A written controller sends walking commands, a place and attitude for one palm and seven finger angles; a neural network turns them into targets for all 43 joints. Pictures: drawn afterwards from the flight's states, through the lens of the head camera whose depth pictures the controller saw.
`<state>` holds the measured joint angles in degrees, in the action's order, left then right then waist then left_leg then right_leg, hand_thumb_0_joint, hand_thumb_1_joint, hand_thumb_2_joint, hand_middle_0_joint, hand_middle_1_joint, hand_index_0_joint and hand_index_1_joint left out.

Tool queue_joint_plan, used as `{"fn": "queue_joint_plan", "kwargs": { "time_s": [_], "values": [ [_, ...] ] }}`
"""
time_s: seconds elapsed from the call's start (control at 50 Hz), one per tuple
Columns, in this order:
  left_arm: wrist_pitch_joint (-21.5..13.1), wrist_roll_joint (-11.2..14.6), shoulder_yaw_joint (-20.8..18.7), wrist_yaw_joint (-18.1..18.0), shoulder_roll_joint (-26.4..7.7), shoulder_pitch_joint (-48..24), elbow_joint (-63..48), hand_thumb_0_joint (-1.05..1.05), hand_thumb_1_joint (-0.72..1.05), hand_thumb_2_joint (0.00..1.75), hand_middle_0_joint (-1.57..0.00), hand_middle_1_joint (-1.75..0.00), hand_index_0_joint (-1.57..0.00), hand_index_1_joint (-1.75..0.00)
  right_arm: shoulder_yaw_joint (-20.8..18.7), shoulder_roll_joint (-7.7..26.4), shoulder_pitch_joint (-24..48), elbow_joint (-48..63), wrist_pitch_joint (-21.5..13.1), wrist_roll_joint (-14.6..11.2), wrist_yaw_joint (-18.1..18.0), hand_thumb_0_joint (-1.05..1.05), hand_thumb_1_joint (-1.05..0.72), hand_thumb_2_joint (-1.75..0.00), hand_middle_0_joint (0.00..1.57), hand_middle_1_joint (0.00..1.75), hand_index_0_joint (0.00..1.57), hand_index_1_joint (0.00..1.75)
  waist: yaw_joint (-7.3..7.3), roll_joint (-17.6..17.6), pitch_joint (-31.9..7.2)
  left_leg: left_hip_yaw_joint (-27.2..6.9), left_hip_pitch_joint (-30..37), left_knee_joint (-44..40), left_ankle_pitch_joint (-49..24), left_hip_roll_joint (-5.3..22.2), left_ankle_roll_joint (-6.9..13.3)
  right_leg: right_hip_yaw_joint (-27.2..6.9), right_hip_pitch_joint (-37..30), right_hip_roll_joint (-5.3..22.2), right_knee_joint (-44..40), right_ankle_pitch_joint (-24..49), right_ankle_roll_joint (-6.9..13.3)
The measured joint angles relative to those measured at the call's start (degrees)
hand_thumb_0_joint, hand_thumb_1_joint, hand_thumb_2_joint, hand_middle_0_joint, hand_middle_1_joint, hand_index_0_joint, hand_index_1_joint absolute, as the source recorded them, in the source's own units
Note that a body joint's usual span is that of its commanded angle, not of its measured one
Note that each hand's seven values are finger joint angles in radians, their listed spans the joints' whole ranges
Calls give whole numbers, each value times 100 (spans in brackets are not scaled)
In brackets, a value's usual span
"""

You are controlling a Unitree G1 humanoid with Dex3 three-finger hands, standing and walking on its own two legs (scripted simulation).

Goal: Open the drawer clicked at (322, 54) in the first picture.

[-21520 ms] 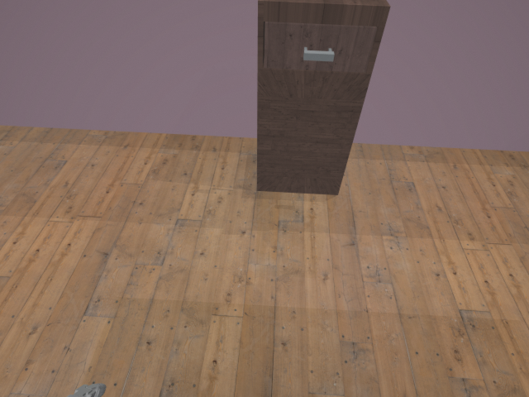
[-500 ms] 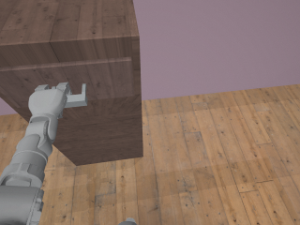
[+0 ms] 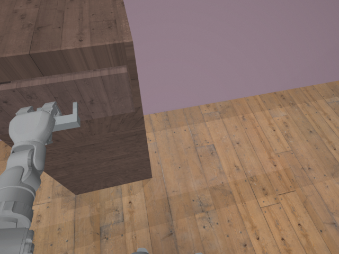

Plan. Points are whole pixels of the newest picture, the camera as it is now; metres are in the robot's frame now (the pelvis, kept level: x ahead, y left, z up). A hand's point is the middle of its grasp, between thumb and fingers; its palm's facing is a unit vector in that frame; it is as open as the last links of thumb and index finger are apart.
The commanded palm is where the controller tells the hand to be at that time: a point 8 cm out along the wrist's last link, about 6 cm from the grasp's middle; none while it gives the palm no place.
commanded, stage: pull the drawer open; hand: left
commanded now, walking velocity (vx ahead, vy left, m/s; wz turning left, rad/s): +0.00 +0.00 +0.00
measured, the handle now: (57, 116) +0.45 +0.29 +0.03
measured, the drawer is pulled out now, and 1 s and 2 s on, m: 0.02 0.04 0.08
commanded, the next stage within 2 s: none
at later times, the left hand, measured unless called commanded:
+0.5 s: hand (44, 145) +0.38 +0.31 +0.01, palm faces -0.08 -0.03 -1.00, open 5.5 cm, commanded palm +0.37 +0.30 +0.06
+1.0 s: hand (44, 145) +0.38 +0.31 +0.01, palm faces -0.09 -0.03 -1.00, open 5.5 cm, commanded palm +0.35 +0.30 +0.06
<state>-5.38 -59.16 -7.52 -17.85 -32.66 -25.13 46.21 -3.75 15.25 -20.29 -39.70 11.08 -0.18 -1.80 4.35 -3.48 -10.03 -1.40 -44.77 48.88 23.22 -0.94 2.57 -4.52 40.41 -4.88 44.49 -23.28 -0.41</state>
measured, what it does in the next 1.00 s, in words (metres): stands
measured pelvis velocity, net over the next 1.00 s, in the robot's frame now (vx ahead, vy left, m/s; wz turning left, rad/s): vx -0.03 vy -0.02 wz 0.04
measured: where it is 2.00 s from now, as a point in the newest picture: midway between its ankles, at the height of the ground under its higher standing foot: outside the picture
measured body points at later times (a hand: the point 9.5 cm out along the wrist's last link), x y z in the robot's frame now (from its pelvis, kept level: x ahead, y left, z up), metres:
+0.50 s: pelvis +0.00 +0.00 +0.00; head +0.07 +0.00 +0.44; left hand +0.38 +0.31 +0.06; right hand +0.13 -0.25 -0.12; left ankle -0.01 +0.09 -0.70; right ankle -0.03 -0.13 -0.70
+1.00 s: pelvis -0.03 -0.02 -0.01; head +0.06 -0.01 +0.44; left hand +0.38 +0.31 +0.06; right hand +0.01 -0.30 -0.13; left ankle -0.01 +0.09 -0.70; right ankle -0.03 -0.13 -0.70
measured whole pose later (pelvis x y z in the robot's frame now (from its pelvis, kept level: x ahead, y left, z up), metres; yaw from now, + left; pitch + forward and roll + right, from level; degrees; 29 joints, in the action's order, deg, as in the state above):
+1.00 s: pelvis -0.03 -0.02 -0.01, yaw +2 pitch +19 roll -3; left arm -7.5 -60.5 -4.9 -17.4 -34.4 -33.4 55.8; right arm -2.9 15.5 -19.8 -41.0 8.8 -0.8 -3.8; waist 4.1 -3.3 -9.2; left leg -3.8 -48.1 50.5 21.2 -1.1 1.1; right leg -1.2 43.6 -4.7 47.1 -22.4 0.9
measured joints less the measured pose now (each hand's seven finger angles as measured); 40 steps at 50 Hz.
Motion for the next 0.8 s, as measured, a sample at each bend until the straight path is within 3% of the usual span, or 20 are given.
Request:
{"fn": "queue_joint_plan", "kwargs": {
  "time_s": [0.18,0.28,0.4,0.56,0.8],
  "values": [
    [400,185,178,-61,392,1140,-1320,2,71,79,-42,-135,-42,-135,9,-81,373,249,-146,-29,102,1,-91,-90,20,30,20,30,-107,-11,-29,63,449,-215,56,-45,75,-28,-461,78,-261,-11,-46],
    [356,-71,558,-161,537,502,-908,1,70,82,-42,-135,-42,-135,125,-79,664,237,-209,29,-2,1,-91,-90,20,30,20,30,-307,76,23,-100,379,-87,66,-170,83,178,-461,193,-133,-125,-54],
    [421,-216,791,-41,560,-175,-249,-1,70,83,-42,-135,-42,-135,157,-122,912,280,-196,58,-80,1,-91,-90,20,30,20,30,-399,49,43,-212,214,2,3,-213,36,302,-317,224,-12,-123,-31],
    [114,-193,625,175,325,-602,435,-1,71,80,-42,-135,-42,-135,235,-201,662,254,-174,28,-179,0,-91,-90,20,30,20,30,-309,65,46,-245,79,36,-75,-162,-41,338,-139,170,106,-76,45],
    [-183,-190,327,-12,-55,-806,812,-2,70,83,-42,-135,-42,-135,105,-17,93,-100,-159,-5,-201,1,-91,-90,20,30,20,30,-125,6,107,-273,-307,218,-138,-62,-135,373,282,63,333,-12,126]
  ]
}}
